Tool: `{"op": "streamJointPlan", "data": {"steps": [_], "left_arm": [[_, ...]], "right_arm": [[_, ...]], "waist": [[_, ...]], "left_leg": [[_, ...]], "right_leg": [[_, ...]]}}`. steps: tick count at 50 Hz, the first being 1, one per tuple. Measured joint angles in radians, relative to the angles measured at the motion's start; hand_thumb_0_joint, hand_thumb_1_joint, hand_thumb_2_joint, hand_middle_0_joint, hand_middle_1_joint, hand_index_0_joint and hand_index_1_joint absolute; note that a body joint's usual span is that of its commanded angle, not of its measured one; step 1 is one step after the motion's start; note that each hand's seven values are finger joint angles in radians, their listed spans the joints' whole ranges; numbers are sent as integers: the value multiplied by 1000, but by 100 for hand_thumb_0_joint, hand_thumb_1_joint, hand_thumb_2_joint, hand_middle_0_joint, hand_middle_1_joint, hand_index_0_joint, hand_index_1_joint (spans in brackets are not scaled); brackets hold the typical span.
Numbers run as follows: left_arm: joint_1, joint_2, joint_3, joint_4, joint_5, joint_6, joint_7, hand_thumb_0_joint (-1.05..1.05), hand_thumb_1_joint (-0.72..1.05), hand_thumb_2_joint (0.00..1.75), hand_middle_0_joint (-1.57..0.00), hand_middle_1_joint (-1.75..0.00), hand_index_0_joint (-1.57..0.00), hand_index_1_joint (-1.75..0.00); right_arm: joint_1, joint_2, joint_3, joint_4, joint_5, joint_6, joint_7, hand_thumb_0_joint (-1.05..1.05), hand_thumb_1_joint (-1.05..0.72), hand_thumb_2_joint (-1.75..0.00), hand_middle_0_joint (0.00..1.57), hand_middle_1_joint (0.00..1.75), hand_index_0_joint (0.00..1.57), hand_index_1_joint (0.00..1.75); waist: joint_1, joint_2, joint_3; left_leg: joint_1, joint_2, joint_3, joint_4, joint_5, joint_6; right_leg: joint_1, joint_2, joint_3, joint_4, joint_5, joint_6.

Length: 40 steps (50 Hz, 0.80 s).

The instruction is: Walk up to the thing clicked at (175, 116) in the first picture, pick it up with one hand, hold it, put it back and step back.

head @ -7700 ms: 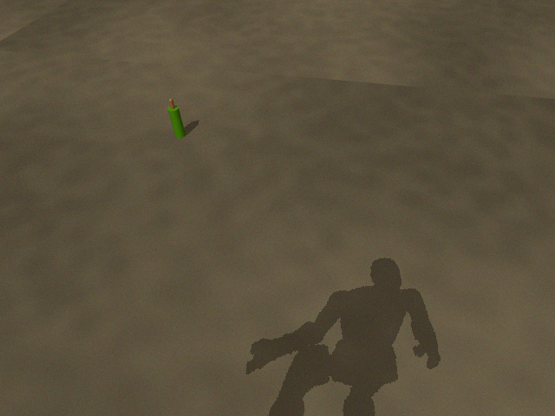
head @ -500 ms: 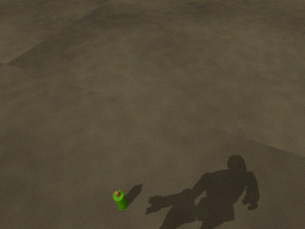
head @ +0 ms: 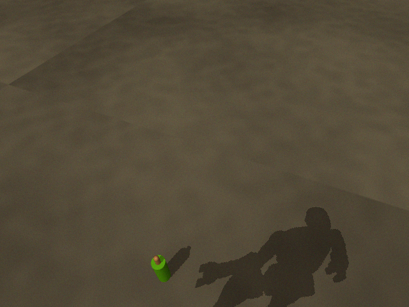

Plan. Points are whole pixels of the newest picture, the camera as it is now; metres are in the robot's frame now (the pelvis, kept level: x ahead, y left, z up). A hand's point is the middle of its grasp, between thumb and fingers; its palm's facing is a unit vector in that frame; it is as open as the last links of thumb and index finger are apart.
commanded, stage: stand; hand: left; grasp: from the side
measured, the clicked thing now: (160, 267) +0.40 +0.21 -0.66
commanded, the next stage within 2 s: go down in 0.72 s
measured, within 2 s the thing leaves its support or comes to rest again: neither
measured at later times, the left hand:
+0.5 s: hand out of the picture +0.07 +0.25 -0.16, palm faces -0.04 -0.94 -0.34, open 7.4 cm
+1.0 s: hand out of the picture +0.13 +0.25 -0.16, palm faces +0.05 -0.95 -0.32, open 9.5 cm
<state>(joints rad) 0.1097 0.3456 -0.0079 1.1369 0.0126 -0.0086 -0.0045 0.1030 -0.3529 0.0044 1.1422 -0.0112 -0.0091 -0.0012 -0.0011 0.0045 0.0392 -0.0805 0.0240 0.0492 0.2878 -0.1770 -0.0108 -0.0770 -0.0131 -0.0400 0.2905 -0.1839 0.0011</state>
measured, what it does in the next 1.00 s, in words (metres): stands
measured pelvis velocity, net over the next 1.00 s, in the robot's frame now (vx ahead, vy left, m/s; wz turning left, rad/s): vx -0.02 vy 0.00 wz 0.02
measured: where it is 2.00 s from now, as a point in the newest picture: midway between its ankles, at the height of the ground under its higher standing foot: outside the picture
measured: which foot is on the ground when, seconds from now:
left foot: down 0.00-1.00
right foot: down 0.00-1.00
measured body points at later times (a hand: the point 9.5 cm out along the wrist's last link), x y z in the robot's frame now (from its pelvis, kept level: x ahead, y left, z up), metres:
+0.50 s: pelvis +0.00 +0.00 +0.00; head +0.01 +0.00 +0.45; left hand +0.07 +0.30 -0.13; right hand +0.07 -0.30 -0.13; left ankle -0.01 +0.12 -0.75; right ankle -0.02 -0.12 -0.75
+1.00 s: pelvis -0.02 +0.00 -0.01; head +0.04 +0.00 +0.43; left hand +0.13 +0.30 -0.14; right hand +0.08 -0.28 -0.14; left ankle -0.01 +0.12 -0.75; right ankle -0.02 -0.12 -0.75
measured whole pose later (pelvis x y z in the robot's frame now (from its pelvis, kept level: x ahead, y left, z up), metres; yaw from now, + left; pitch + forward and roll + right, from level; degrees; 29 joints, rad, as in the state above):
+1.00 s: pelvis -0.02 +0.00 -0.01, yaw +1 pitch +4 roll +0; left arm -0.04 0.33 0.11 1.07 0.03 -0.02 -0.02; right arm 0.19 -0.29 -0.01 0.87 0.03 -0.04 -0.04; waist -0.01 0.00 0.05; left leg -0.32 0.03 0.03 0.49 -0.24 -0.01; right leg -0.31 -0.02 -0.05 0.48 -0.25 0.00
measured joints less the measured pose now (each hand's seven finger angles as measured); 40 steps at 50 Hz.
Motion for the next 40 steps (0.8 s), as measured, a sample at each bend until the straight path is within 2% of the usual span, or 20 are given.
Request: {"op": "streamJointPlan", "data": {"steps": [40], "left_arm": [[8,4,0,-5,0,0,-1,1,90,90,-20,-30,-20,-30]], "right_arm": [[7,2,-2,-3,-1,0,0,1,-90,-90,20,30,20,30]], "waist": [[1,-3,2]], "left_leg": [[5,-3,2,-5,2,2]], "right_leg": [[3,-3,3,-3,1,3]]}}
